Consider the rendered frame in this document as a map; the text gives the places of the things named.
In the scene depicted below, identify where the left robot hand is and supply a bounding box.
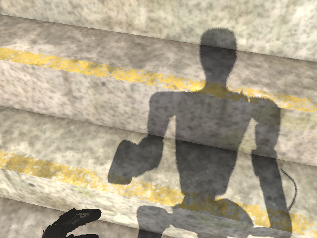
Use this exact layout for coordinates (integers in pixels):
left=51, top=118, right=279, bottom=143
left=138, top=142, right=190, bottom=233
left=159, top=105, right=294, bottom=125
left=42, top=208, right=102, bottom=238

